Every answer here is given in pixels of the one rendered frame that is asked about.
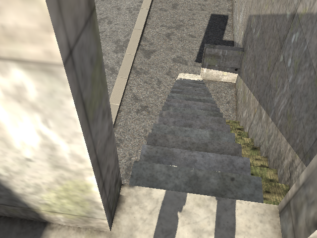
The stairs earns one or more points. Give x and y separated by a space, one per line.
191 148

